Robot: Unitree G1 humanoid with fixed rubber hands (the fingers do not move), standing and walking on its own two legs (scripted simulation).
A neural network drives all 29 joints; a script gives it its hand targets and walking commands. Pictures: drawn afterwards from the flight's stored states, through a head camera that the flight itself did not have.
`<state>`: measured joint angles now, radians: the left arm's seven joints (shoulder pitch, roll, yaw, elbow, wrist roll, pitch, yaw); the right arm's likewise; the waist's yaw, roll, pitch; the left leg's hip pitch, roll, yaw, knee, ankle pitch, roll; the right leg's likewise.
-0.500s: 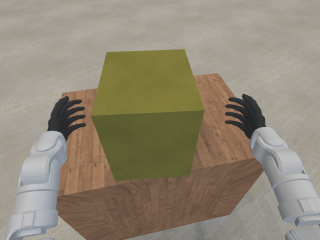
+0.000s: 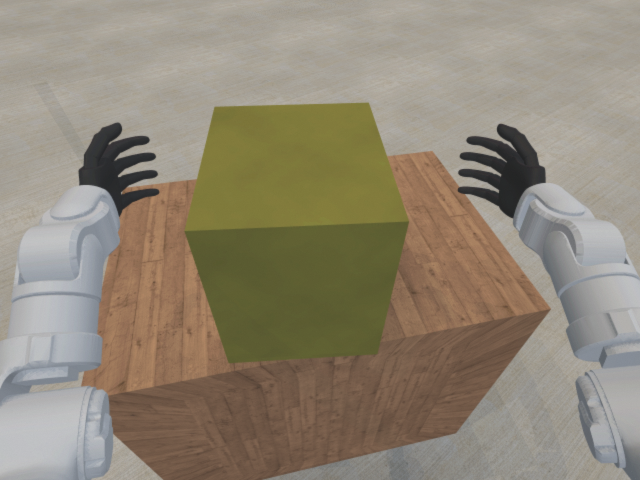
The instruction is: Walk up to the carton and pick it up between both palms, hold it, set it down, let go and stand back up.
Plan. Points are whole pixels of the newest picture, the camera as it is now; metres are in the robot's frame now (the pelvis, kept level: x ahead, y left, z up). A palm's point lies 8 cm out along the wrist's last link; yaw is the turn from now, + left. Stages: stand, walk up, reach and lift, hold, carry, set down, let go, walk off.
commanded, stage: reach and lift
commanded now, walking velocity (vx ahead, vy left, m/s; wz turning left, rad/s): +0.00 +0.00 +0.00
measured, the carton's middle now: (298, 233) +0.49 +0.03 +0.03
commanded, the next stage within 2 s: none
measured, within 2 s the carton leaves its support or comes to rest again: neither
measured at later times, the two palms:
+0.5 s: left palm (100, 131) +0.43 +0.24 +0.25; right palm (520, 127) +0.44 -0.23 +0.24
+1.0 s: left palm (129, 199) +0.43 +0.24 +0.16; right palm (484, 191) +0.43 -0.22 +0.15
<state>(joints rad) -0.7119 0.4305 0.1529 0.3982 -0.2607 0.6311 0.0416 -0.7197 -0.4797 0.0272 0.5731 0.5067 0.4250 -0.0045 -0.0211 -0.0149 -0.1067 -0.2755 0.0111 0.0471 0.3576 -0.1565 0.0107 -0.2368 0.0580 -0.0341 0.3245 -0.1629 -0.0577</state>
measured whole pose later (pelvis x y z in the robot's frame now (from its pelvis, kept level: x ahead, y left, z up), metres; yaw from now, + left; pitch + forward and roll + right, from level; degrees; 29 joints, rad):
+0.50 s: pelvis +0.00 +0.00 +0.00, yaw +1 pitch +9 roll +0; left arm -1.08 0.50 0.02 0.76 -0.32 0.60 0.06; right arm -1.08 -0.53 0.07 0.91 0.52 0.44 0.01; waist -0.01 0.00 -0.16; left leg -0.38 0.01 0.03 0.37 -0.14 0.01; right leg -0.33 0.06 -0.04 0.32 -0.15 -0.06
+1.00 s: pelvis +0.00 +0.00 +0.00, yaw +1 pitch +10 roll -1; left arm -0.88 0.39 0.08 0.80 -0.23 0.39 0.03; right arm -0.88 -0.39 -0.02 0.91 0.37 0.27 0.00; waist -0.01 -0.01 -0.14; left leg -0.41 0.01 0.02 0.41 -0.17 0.01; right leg -0.36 0.06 -0.04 0.37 -0.18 -0.06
